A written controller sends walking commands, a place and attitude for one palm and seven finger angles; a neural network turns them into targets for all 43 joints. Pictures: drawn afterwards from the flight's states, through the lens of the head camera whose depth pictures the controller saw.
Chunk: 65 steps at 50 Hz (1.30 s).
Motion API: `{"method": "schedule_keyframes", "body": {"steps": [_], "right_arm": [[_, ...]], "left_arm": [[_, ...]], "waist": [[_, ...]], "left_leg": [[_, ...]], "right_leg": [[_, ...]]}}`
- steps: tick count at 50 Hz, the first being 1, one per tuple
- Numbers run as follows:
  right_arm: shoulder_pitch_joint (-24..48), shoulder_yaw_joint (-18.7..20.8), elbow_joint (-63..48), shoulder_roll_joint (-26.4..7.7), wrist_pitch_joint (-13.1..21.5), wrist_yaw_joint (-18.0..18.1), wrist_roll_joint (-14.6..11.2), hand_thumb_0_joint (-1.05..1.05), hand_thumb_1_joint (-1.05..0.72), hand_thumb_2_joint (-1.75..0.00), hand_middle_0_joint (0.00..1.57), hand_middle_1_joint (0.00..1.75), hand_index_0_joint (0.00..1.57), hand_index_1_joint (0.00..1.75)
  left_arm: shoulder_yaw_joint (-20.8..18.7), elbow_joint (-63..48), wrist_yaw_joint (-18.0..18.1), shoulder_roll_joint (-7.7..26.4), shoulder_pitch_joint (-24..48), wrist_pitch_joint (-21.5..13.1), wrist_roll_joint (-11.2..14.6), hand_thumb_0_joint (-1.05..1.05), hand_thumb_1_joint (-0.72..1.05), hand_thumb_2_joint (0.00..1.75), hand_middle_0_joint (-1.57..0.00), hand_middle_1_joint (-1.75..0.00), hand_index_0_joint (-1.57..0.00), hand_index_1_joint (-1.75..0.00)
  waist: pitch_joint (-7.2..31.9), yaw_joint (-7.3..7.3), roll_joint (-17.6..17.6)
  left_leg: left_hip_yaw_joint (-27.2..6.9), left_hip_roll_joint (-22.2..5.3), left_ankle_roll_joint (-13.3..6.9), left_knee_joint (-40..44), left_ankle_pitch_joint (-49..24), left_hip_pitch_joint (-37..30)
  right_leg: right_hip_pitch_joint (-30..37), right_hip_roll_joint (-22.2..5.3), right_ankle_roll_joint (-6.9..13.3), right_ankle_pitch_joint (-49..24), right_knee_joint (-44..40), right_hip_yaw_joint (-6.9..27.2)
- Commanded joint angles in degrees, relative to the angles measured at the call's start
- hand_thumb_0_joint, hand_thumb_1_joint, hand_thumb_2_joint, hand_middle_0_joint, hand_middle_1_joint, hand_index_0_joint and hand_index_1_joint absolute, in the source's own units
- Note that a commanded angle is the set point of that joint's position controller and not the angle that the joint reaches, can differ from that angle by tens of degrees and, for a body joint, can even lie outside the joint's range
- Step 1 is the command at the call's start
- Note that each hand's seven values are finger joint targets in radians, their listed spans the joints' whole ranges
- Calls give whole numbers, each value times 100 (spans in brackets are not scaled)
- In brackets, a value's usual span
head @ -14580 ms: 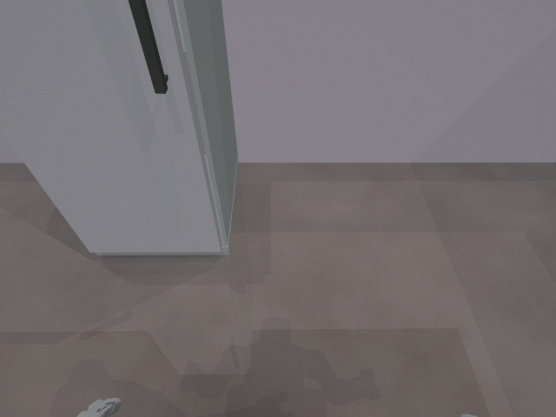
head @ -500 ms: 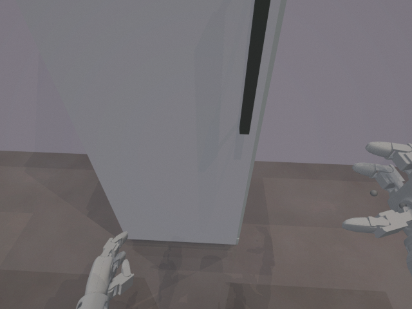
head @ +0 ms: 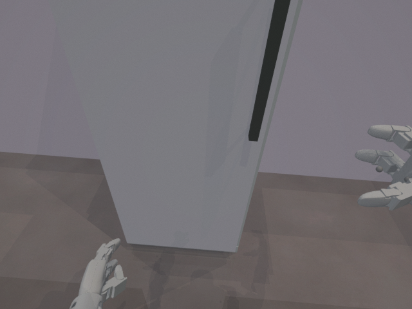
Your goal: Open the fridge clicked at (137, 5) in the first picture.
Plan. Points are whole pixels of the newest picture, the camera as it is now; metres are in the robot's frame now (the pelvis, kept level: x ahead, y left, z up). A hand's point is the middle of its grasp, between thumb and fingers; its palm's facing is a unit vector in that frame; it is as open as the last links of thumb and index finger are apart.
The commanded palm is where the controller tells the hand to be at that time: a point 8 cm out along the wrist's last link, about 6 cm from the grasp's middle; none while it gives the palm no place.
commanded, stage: raise the hand to about handle height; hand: right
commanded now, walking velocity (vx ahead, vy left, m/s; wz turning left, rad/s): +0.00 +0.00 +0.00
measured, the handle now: (267, 62) +0.56 -0.14 +0.27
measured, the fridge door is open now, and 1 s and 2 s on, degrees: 0 0 0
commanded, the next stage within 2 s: move the hooked fingers beside the handle in 0.32 s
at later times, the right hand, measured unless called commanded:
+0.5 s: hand (360, 157) +0.31 -0.26 +0.20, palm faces +0.18 +0.98 -0.02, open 14.0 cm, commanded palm +0.28 -0.30 +0.22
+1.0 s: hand (326, 133) +0.37 -0.22 +0.21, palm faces +0.13 +0.99 +0.00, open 14.0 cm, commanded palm +0.34 -0.27 +0.21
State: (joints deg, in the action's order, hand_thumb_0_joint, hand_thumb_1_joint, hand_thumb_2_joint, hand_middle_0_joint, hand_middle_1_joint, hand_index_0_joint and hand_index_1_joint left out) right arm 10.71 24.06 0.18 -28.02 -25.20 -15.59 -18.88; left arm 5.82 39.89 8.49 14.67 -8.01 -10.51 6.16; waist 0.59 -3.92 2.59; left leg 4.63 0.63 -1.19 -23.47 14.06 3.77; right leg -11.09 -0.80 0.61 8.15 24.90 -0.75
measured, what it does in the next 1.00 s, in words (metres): stands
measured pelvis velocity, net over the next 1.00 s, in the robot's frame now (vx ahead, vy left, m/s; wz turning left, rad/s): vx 0.02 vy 0.00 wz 0.03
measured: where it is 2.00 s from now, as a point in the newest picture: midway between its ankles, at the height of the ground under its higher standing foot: outside the picture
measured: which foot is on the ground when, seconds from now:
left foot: down 0.00-1.00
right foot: down 0.00-1.00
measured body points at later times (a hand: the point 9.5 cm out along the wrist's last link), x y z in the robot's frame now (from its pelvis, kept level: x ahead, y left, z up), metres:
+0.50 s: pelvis +0.03 +0.01 +0.00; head -0.02 +0.03 +0.44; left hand +0.23 +0.24 -0.06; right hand +0.29 -0.31 +0.21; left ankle -0.01 +0.10 -0.74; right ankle +0.07 -0.11 -0.74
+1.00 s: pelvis +0.02 +0.00 +0.00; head -0.02 +0.01 +0.45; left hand +0.20 +0.23 -0.08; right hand +0.36 -0.27 +0.21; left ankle -0.01 +0.10 -0.74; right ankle +0.07 -0.11 -0.74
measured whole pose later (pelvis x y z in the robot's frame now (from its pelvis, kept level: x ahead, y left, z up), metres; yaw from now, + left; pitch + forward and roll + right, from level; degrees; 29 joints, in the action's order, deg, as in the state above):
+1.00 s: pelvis +0.02 +0.00 +0.00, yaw +2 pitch -4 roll +0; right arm 21.3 18.2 7.1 -21.3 -23.8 -7.0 -14.3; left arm 4.6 40.8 7.2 13.2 -9.4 -7.3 5.1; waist 2.4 -1.9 1.8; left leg 2.8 0.5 -1.1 -24.1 15.9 4.7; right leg -11.2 -0.9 0.6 10.5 25.3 -2.4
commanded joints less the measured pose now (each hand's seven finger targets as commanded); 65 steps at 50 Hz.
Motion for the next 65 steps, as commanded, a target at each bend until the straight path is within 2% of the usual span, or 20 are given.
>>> {"method": "schedule_keyframes", "body": {"steps": [1,3,7,8,10,11,16,22,25,31,36,37,42,46,48,50,51,53,58,65], "right_arm": [[1868,635,-1474,-1435,604,165,-94,0,50,-30,30,120,30,120],[2026,728,-1651,-1502,766,268,-36,0,50,-30,30,120,30,120],[1914,702,-1621,-1439,882,334,31,0,50,-30,30,120,30,120],[1917,623,-1638,-1354,862,302,42,0,50,-30,30,120,30,120],[1867,504,-1470,-1259,776,236,36,0,50,-30,30,120,30,120],[1696,529,-1321,-1250,723,204,14,0,50,-30,30,120,30,120],[1507,687,-1082,-1342,478,73,-82,0,50,-30,30,120,30,120],[1826,720,-1488,-1336,600,184,-42,0,50,-30,30,120,30,120],[2135,243,-1516,-920,674,247,12,0,50,-30,30,120,30,120],[2440,196,-1007,-1028,595,411,147,0,50,-30,30,120,30,120],[3204,-288,-990,-658,637,595,290,0,50,-30,30,120,30,120],[3316,-252,-1104,-720,665,637,317,0,50,-30,30,120,30,120],[3179,-96,-644,-770,651,774,359,0,50,-30,30,120,30,120],[2961,-47,-350,-691,509,900,408,0,50,-30,30,120,30,120],[3007,-152,-461,-576,479,949,441,0,50,-30,30,120,30,120],[3288,-360,-539,-408,504,993,491,0,50,-30,30,120,30,120],[3392,-494,-606,-295,554,1021,494,0,50,-30,30,120,30,120],[3739,-569,-744,-280,653,1067,535,0,50,-30,30,120,30,120],[4295,-546,-180,-439,748,1163,582,0,50,-30,30,120,30,120],[4812,-618,799,-497,775,1181,671,0,50,-30,30,120,30,120]], "left_arm": [[-331,-1074,5,668,1258,-384,-59,0,90,90,-20,-30,-20,-30],[-342,-1070,4,660,1237,-409,-102,0,90,90,-20,-30,-20,-30],[-377,-979,17,659,1151,-416,-119,0,90,90,-20,-30,-20,-30],[-382,-987,23,649,1154,-417,-108,0,90,90,-20,-30,-20,-30],[-379,-983,38,660,1111,-410,-86,0,90,90,-20,-30,-20,-30],[-398,-962,31,687,1086,-411,-88,0,90,90,-20,-30,-20,-30],[-422,-983,19,735,1066,-355,-54,0,90,90,-20,-30,-20,-30],[-422,-1077,-38,678,1066,-302,-72,0,90,90,-20,-30,-20,-30],[-417,-1078,-10,632,1035,-306,-54,0,90,90,-20,-30,-20,-30],[-423,-934,40,692,962,-254,-83,0,90,90,-20,-30,-20,-30],[-415,-897,41,648,965,-237,-99,0,90,90,-20,-30,-20,-30],[-412,-931,33,635,975,-235,-104,0,90,90,-20,-30,-20,-30],[-420,-864,-7,654,896,-137,-140,0,90,90,-20,-30,-20,-30],[-431,-863,-55,651,891,-18,-139,0,90,90,-20,-30,-20,-30],[-427,-918,-80,616,919,30,-122,0,90,90,-20,-30,-20,-30],[-433,-913,-85,603,894,64,-115,0,90,90,-20,-30,-20,-30],[-447,-913,-90,609,882,59,-105,0,90,90,-20,-30,-20,-30],[-461,-890,-72,616,869,49,-126,0,90,90,-20,-30,-20,-30],[-472,-691,-19,674,734,91,-149,0,90,90,-20,-30,-20,-30],[-507,-561,-6,684,551,159,-164,0,90,90,-20,-30,-20,-30]], "waist": [[827,-63,52],[866,-60,334],[897,-29,278],[923,-15,469],[831,-7,446],[795,-3,198],[946,-42,-296],[1237,-46,14],[995,61,276],[932,81,19],[1173,169,262],[1340,139,359],[1468,67,37],[1351,13,-111],[1298,19,25],[1170,116,144],[1149,169,-1],[1177,216,194],[1033,318,-51],[1275,375,-30]], "left_leg": [[-463,-47,33,680,257,697],[-496,-68,22,639,148,697],[-576,-117,91,580,-342,615],[-567,-107,102,538,-544,594],[-471,-53,111,474,-686,636],[-567,-107,182,484,-854,601],[-608,-164,362,328,-1499,549],[-496,-135,294,107,-1976,502],[-317,21,140,161,-1355,794],[-319,23,98,284,-898,839],[-256,62,28,323,-680,842],[-255,59,18,319,-682,796],[-225,73,7,292,-958,600],[-214,83,11,311,-1078,523],[-218,81,9,310,-1098,532],[-214,106,3,346,-953,668],[-217,117,14,380,-894,689],[-243,119,-4,393,-844,747],[-282,113,15,501,-553,861],[-360,64,42,538,-687,792]], "right_leg": [[787,38,32,224,-202,260],[846,56,47,130,-199,247],[840,48,62,-110,-80,170],[906,65,66,-203,-55,127],[901,80,70,-244,-77,127],[824,46,66,-278,7,138],[756,38,92,-482,138,159],[902,73,87,-792,165,145],[1039,82,85,-689,73,138],[945,54,99,-468,0,183],[1167,37,79,-435,-87,243],[1212,45,75,-458,-122,272],[1147,29,74,-677,-157,246],[1037,11,70,-780,-176,166],[1040,14,57,-789,-205,145],[1089,5,54,-702,-229,148],[1115,-6,74,-666,-206,147],[1219,1,77,-638,-227,171],[1113,14,88,-322,-270,181],[1053,56,97,-359,-214,104]]}}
